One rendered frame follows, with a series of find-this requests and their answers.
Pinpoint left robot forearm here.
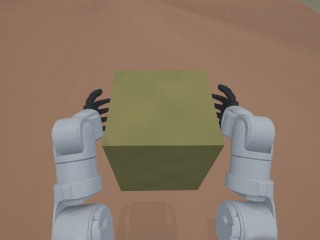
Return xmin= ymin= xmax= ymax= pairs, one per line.
xmin=51 ymin=109 xmax=104 ymax=240

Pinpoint right robot upper arm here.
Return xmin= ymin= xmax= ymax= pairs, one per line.
xmin=215 ymin=200 xmax=278 ymax=240

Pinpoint right robot hand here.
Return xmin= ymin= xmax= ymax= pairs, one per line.
xmin=211 ymin=84 xmax=239 ymax=129

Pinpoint left robot hand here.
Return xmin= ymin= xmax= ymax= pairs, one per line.
xmin=83 ymin=89 xmax=111 ymax=131

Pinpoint left robot upper arm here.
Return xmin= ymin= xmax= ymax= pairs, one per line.
xmin=52 ymin=203 xmax=114 ymax=240

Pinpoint carton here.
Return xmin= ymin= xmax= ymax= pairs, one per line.
xmin=102 ymin=70 xmax=225 ymax=191

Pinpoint right robot forearm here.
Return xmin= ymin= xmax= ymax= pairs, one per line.
xmin=220 ymin=105 xmax=278 ymax=235

